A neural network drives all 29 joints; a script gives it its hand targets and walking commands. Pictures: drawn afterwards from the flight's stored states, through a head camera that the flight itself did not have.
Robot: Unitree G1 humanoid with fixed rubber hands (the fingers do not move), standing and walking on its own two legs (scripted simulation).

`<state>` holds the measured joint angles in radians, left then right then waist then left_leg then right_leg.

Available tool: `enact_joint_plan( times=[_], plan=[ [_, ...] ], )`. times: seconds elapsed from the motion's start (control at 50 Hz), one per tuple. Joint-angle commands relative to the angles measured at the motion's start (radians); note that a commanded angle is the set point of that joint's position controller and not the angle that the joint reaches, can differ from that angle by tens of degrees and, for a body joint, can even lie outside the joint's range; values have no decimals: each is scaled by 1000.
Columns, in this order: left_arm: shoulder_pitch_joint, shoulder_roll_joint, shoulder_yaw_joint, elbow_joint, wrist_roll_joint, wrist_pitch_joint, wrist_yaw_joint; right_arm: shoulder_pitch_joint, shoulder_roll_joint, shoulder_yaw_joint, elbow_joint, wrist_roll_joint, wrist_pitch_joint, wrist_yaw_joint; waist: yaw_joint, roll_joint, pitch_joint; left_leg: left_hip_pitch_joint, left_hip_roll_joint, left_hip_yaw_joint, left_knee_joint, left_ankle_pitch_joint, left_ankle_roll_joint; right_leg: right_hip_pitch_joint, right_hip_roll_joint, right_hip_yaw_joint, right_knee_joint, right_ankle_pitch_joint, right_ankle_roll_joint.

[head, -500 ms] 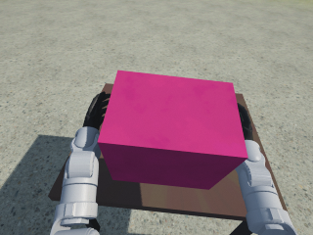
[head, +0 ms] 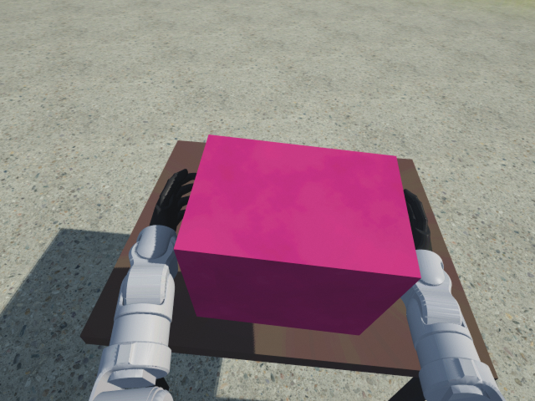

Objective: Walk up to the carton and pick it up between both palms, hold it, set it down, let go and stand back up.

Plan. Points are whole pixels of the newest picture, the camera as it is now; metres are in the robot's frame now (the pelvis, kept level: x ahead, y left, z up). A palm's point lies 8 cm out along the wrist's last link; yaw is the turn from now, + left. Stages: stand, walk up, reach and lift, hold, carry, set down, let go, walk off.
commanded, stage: set down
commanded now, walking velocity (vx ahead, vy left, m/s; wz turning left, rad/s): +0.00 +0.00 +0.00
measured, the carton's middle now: (289, 242) +0.36 -0.02 +0.07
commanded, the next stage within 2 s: none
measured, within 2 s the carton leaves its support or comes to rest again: neither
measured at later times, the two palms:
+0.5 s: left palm (186, 228) +0.38 +0.15 +0.07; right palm (416, 253) +0.34 -0.22 +0.06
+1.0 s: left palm (199, 233) +0.40 +0.13 +0.04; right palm (416, 270) +0.33 -0.24 +0.03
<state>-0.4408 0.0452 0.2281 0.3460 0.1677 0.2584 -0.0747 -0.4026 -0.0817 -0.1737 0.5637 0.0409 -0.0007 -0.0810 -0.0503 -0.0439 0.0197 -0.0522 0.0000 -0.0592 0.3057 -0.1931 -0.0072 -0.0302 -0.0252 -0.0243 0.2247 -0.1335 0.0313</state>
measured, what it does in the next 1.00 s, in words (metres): stands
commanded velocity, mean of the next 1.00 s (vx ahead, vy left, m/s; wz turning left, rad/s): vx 0.00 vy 0.00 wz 0.00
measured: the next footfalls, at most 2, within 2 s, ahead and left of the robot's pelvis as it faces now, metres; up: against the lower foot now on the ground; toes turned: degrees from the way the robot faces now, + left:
none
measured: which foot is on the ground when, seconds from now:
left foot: down 0.00-1.00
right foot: down 0.00-1.00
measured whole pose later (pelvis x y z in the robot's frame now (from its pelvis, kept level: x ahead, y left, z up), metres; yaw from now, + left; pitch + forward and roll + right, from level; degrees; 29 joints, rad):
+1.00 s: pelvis +0.00 +0.00 +0.00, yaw -1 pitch +5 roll -1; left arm -0.64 0.08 0.24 1.02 0.14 -0.24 -0.02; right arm -0.48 -0.06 -0.37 0.88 -0.14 -0.29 -0.05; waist -0.06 0.02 -0.02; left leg -0.22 0.01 -0.02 0.30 -0.17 -0.01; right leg -0.21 -0.02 -0.02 0.23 -0.11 0.03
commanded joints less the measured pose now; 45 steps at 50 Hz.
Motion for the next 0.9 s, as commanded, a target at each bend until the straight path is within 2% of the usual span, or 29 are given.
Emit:
enact_joint_plan(
  times=[0.0, 0.04, 0.1, 0.14, 0.18, 0.2, 0.26, 0.34, 0.38, 0.48, 0.58, 0.6, 0.62, 0.68, 0.72, 0.8, 0.88],
  plan=[
    [-598, -538, -477, -73, -82, -123, -63, -664, 423, 327, -241, -31, -138, 149, -39, 100, -389, 138, -25, 70, 3, 350, -106, 29, 83, -95, 10, 165, -15],
    [-607, -538, -467, -34, -74, -148, -56, -660, 431, 319, -202, -45, -149, 154, -31, 100, -404, 136, -25, 74, 0, 340, -102, 27, 79, -91, 11, 174, -13],
    [-605, -528, -409, 45, -54, -172, -66, -650, 455, 294, -143, -74, -156, 155, -22, 67, -374, 73, -34, 87, -19, 283, -83, 70, 68, -85, 17, 196, 2],
    [-608, -513, -359, 98, -37, -188, -76, -664, 476, 294, -119, -91, -162, 156, 0, 37, -358, 20, -41, 101, -36, 242, -61, 115, 59, -71, 24, 224, 11],
    [-594, -505, -320, 147, -20, -200, -88, -668, 496, 298, -110, -105, -171, 151, 9, 6, -353, -29, -49, 113, -47, 221, -43, 178, 51, -60, 38, 292, 25],
    [-592, -504, -304, 155, -16, -212, -91, -691, 509, 313, -138, -106, -182, 149, 28, -14, -389, -53, -53, 119, -52, 213, -31, 217, 49, -55, 48, 323, 31],
    [-582, -494, -274, 183, -1, -243, -94, -672, 531, 335, -119, -116, -196, 145, 36, -36, -402, -99, -57, 127, -59, 232, -19, 297, 43, -43, 73, 431, 40],
    [-587, -500, -289, 184, -5, -290, -89, -657, 550, 355, -129, -126, -232, 143, 37, -30, -454, -94, -54, 129, -46, 294, -23, 329, 44, -39, 93, 528, 43],
    [-596, -508, -311, 180, -8, -315, -79, -631, 544, 347, -98, -126, -247, 143, 22, -5, -469, -58, -48, 124, -28, 351, -40, 298, 51, -46, 93, 542, 34],
    [-606, -521, -348, 213, -16, -362, -69, -595, 535, 323, -42, -141, -273, 136, -11, 29, -444, -13, -43, 113, -6, 388, -62, 223, 55, -51, 70, 497, 22],
    [-639, -527, -356, 261, -12, -397, -60, -565, 507, 251, 68, -148, -289, 141, -36, 94, -395, 45, -26, 98, 7, 403, -96, 96, 62, -69, 37, 348, -2],
    [-660, -533, -364, 257, -17, -410, -55, -578, 504, 245, 77, -147, -298, 144, -32, 110, -414, 61, -22, 95, 14, 427, -105, 76, 66, -74, 35, 330, -7],
    [-665, -545, -386, 260, -28, -420, -47, -589, 494, 233, 71, -144, -311, 146, -42, 117, -447, 88, -16, 89, 28, 458, -117, 46, 72, -80, 32, 324, -14],
    [-685, -538, -369, 305, -26, -449, -36, -600, 484, 203, 109, -156, -323, 153, -40, 121, -437, 93, -10, 84, 34, 451, -119, -1, 72, -85, 18, 258, -24],
    [-690, -532, -352, 350, -20, -467, -33, -624, 480, 189, 115, -171, -333, 156, -33, 110, -438, 70, -8, 85, 29, 418, -110, -11, 68, -82, 16, 231, -24],
    [-694, -512, -282, 453, -6, -505, -42, -658, 501, 177, 114, -210, -350, 161, -7, 54, -450, -14, -13, 101, 4, 313, -75, 13, 51, -67, 24, 217, -11],
    [-697, -493, -239, 531, 7, -553, -46, -652, 518, 171, 144, -241, -368, 165, 0, 24, -459, -50, -12, 107, 3, 308, -59, 41, 44, -59, 42, 271, -8]
  ],
)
